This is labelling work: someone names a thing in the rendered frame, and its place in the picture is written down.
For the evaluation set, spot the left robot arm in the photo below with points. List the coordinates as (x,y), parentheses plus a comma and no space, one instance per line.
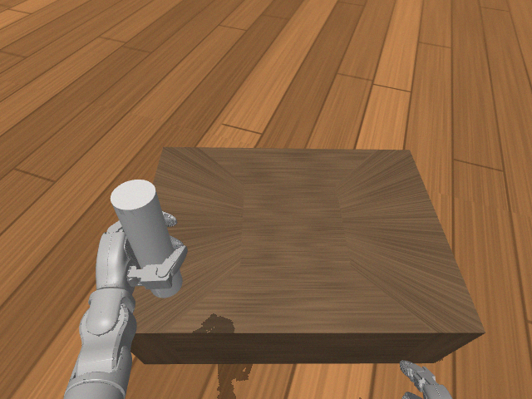
(107,328)

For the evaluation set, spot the right robot hand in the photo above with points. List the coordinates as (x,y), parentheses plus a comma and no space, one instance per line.
(424,381)

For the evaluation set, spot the can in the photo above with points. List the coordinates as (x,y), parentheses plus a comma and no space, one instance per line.
(138,208)

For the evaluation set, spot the left robot hand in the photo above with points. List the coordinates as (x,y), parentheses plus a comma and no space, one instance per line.
(117,266)

